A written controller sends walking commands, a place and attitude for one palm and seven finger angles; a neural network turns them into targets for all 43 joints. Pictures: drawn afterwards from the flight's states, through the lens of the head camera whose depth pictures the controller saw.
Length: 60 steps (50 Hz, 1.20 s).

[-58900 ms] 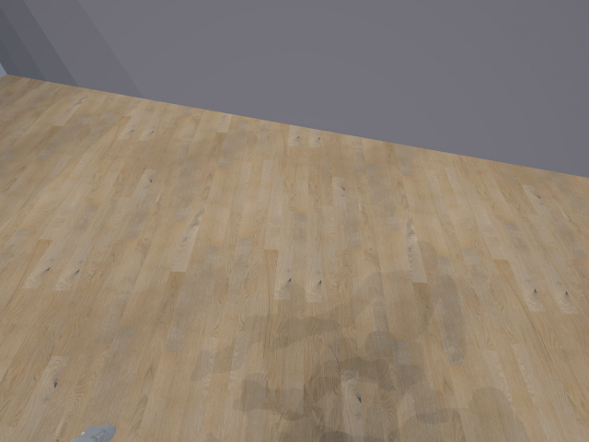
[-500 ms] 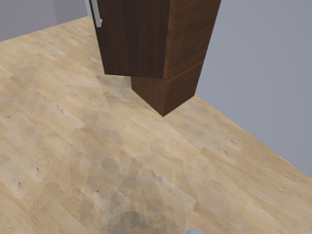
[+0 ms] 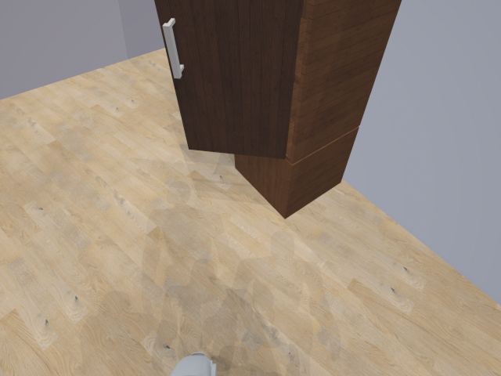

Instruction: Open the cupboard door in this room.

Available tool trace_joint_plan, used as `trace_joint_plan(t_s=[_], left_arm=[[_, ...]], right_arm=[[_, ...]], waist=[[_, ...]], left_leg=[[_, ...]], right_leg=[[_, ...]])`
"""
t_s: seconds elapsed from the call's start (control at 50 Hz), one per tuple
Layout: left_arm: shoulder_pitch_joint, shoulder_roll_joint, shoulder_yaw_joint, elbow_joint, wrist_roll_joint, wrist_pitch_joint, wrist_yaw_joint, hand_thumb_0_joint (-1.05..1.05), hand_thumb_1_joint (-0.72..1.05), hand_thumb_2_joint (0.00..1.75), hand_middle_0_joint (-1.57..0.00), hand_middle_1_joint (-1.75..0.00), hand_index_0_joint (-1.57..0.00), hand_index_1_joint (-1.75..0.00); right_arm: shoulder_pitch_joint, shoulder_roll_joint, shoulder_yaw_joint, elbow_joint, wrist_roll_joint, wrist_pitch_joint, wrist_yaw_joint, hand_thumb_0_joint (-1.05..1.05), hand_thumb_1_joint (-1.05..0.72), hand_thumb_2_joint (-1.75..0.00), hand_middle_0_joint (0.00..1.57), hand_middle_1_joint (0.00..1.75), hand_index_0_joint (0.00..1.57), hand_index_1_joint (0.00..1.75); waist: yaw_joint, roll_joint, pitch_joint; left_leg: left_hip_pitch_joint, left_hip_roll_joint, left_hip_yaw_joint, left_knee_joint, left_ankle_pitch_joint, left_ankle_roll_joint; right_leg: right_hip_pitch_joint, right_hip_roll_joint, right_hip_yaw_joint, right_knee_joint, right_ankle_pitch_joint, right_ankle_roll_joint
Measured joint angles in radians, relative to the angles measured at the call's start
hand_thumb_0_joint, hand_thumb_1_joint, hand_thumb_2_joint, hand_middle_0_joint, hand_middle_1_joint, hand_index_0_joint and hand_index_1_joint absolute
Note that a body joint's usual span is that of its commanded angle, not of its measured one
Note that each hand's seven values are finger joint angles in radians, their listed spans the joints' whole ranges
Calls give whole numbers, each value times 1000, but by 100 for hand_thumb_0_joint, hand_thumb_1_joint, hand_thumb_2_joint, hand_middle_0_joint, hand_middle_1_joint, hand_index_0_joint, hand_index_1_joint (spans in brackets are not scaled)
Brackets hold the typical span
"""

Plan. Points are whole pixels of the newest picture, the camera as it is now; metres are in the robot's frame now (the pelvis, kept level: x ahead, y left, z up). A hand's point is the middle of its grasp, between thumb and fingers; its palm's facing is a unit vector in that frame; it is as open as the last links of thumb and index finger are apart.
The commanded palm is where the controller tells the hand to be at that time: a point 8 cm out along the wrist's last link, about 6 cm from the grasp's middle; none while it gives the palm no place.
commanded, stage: take the last steps up to it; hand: left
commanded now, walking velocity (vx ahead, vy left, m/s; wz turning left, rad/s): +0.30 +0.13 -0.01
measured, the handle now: (175, 49) +0.92 +0.27 +0.06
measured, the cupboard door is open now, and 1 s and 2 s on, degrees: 45 45 45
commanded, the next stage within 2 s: come to a stop and stand still in 0.62 s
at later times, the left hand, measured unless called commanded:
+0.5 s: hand (131, 300) +0.28 +0.28 -0.17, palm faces -0.01 -0.98 -0.20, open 7.3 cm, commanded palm none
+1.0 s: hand (144, 255) +0.40 +0.29 -0.20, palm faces -0.02 -0.98 -0.22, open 7.2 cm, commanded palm none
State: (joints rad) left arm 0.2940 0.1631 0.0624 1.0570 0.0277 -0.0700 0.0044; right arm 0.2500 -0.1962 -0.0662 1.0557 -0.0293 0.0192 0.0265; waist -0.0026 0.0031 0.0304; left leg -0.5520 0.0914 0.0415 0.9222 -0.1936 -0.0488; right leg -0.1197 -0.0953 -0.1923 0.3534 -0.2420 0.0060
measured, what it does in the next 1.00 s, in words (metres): walks ahead: left foot, then right foot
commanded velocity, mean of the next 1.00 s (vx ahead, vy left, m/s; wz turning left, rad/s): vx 0.08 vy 0.03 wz -0.04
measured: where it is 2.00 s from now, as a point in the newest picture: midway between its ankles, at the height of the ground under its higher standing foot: (240, 355)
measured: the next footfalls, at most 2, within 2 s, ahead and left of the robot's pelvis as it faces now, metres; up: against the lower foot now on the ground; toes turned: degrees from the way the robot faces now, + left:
left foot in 0.18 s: +0.19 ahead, +0.17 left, +0.00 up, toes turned +7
right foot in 0.64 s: +0.35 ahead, -0.03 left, +0.00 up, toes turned -11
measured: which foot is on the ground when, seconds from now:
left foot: up 0.00-0.16, down 0.18-0.66, up 0.68-0.96, down 0.98-1.00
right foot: down 0.00-0.18, up 0.20-0.62, down 0.64-0.98, up 1.00-1.00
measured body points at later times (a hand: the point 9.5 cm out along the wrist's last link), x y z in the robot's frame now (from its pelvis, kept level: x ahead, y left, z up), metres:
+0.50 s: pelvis +0.19 +0.09 -0.01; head +0.22 +0.09 +0.44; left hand +0.28 +0.33 -0.15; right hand +0.19 -0.14 -0.16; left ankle +0.15 +0.17 -0.75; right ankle +0.25 -0.03 -0.70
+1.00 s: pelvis +0.35 +0.10 -0.02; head +0.38 +0.11 +0.43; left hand +0.40 +0.34 -0.18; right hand +0.38 -0.15 -0.17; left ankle +0.42 +0.21 -0.75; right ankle +0.31 -0.02 -0.75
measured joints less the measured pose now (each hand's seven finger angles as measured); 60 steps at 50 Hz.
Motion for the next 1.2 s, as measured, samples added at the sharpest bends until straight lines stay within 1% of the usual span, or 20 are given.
trace_joint_plan(t_s=[0.08, 0.16, 0.18, 0.24, 0.28, 0.32, 0.38, 0.46, 0.62, 0.64, 0.68, 0.74, 0.78, 0.86, 0.94, 0.98, 1.02, 1.06, 1.12, 1.2], left_arm=[[56, -2, -10, 44, 6, 4, -6, 0, 93, 90, -20, -30, -20, -30], [112, -3, -8, 78, 7, 25, -9, 1, 92, 90, -20, -30, -20, -30], [129, -6, -7, 83, 6, 32, -10, 1, 92, 90, -20, -30, -20, -30], [104, 7, -7, 91, 0, 65, -9, 1, 92, 90, -20, -30, -20, -30], [72, 10, -4, 85, -1, 71, -10, 1, 92, 90, -20, -29, -20, -30], [33, 11, 0, 65, 1, 68, -12, 1, 92, 90, -20, -29, -20, -30], [-23, 6, 3, 23, 3, 64, -15, 1, 92, 90, -20, -29, -20, -30], [-103, 11, 7, -24, 5, 63, -15, 1, 93, 90, -20, -29, -20, -30], [-204, 19, -5, -85, 3, 53, -22, 1, 92, 90, -20, -29, -20, -30], [-206, 20, -8, -90, 4, 42, -22, 1, 92, 90, -20, -29, -20, -30], [-211, 10, -11, -92, -1, 15, -18, 1, 92, 90, -20, -29, -20, -30], [-181, -9, -19, -86, -11, 6, -4, 0, 92, 90, -20, -29, -20, -30], [-150, -22, -24, -66, -12, 11, 3, 0, 92, 90, -20, -29, -20, -30], [-116, -2, -8, -36, -13, 22, 24, -2, 96, 90, -20, -30, -21, -30], [-92, 12, -11, -12, -7, 58, 24, -1, 95, 90, -20, -30, -21, -30], [-71, 14, -10, -13, -10, 79, 25, -1, 94, 90, -20, -30, -20, -30], [-65, 32, -9, -18, -14, 101, 32, 0, 93, 90, -20, -30, -20, -30], [-70, 47, -3, -22, -14, 120, 36, 0, 93, 90, -20, -30, -20, -30], [-82, 55, 6, -30, -15, 133, 29, 0, 92, 90, -20, -29, -20, -30], [-82, 56, 11, -54, -11, 141, 14, 1, 92, 90, -20, -29, -20, -30]], right_arm=[[-58, -5, 4, -24, 3, -7, 12, 1, -91, -90, 19, 30, 19, 30], [-103, -3, 15, -55, 4, -31, 16, 0, -91, -90, 19, 30, 19, 30], [-109, -7, 18, -67, 0, -45, 14, 0, -91, -90, 19, 30, 19, 30], [-127, 19, 23, -83, -5, -73, -12, 0, -91, -90, 19, 30, 20, 30], [-113, 35, 30, -83, -5, -78, -26, 0, -91, -90, 19, 30, 20, 30], [-88, 49, 31, -74, 0, -86, -39, 0, -92, -90, 19, 30, 20, 30], [-47, 37, 20, -61, 3, -97, -53, -2, -95, -90, 20, 30, 20, 30], [21, 26, 26, -22, 0, -92, -49, -1, -94, -90, 20, 30, 20, 30], [146, 32, 42, 64, -6, -65, -43, 0, -92, -90, 19, 30, 20, 30], [161, 35, 44, 74, -2, -62, -42, 0, -92, -90, 19, 30, 20, 30], [156, 38, 43, 94, 9, -47, -39, 0, -91, -90, 19, 30, 20, 30], [120, 39, 36, 96, 13, -24, -38, 1, -91, -90, 19, 30, 20, 30], [87, 39, 35, 80, 13, -17, -40, 1, -91, -90, 19, 30, 20, 30], [23, 52, 38, 40, 19, -12, -44, 1, -91, -90, 19, 30, 20, 30], [-32, 33, 28, 15, 18, 7, -51, 1, -93, -90, 19, 30, 20, 30], [-42, 14, 23, -4, 16, 6, -49, 1, -93, -90, 19, 30, 20, 30], [-63, 18, 20, -17, 10, 5, -53, 1, -93, -90, 19, 30, 20, 30], [-86, 25, 27, -37, 4, 3, -61, 1, -93, -90, 19, 30, 20, 30], [-116, 28, 33, -65, -1, 4, -72, 1, -92, -90, 20, 30, 20, 30], [-144, 26, 33, -81, -1, 3, -74, 0, -91, -90, 20, 30, 20, 30]], waist=[[32, -9, 10], [57, -22, 16], [56, -15, 13], [48, -42, 37], [48, -47, 36], [45, -47, 32], [34, -43, 19], [14, -32, 8], [-34, 1, 21], [-37, 5, 23], [-40, 26, 42], [-39, 32, 53], [-40, 29, 47], [-23, 5, 37], [-7, -3, 40], [-1, 12, 33], [4, -14, 33], [9, -33, 39], [10, -29, 46], [15, -17, 41]], left_leg=[[29, -4, 28, -187, 15, 5], [134, -35, 67, -360, -11, 28], [161, -36, 68, -392, 8, 45], [158, -61, 92, -304, -44, 92], [201, -71, 110, -335, -64, 101], [256, -86, 126, -403, -53, 104], [337, -107, 146, -505, -38, 117], [426, -128, 154, -591, -41, 118], [531, -121, 164, -534, -181, 84], [520, -110, 161, -471, -221, 77], [423, -78, 114, -208, -278, 63], [251, -69, 34, 113, -276, 41], [174, -48, 14, 119, -227, 23], [124, -32, -7, -90, -168, -7], [157, -49, -2, -278, -75, -10], [190, -39, 0, -361, 95, 24], [180, -49, 14, -316, 8, 64], [170, -52, 24, -301, -38, 75], [166, -45, 23, -335, -13, 68], [166, -30, 29, -388, 26, 66]], right_leg=[[53, -25, -9, -16, -34, 38], [77, -59, -4, 59, -121, 84], [54, -66, -1, 134, -162, 75], [-119, -57, 105, 573, -267, 12], [-238, -34, 130, 780, -207, -11], [-326, -24, 128, 847, -146, -16], [-410, -16, 117, 800, -78, -11], [-440, -12, 105, 625, -12, -7], [-303, 25, 85, 282, 29, -38], [-267, 35, 81, 244, 42, -51], [-250, 52, 66, 278, -14, -66], [-188, 66, 59, 227, -26, -59], [-144, 73, 61, 156, -4, -56], [-89, 70, 72, 79, 12, -48], [-69, 59, 82, 127, -39, -22], [-81, 67, 78, 196, -89, -6], [-131, 60, 105, 331, -220, -3], [-210, 82, 153, 536, -328, -4], [-294, 112, 184, 751, -319, 4], [-305, 106, 184, 735, -281, 16]])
